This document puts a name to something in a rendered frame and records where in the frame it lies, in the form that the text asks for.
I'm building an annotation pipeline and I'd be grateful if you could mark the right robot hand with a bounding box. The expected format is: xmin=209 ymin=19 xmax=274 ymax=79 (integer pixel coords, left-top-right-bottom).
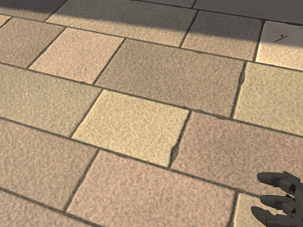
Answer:
xmin=251 ymin=171 xmax=303 ymax=227

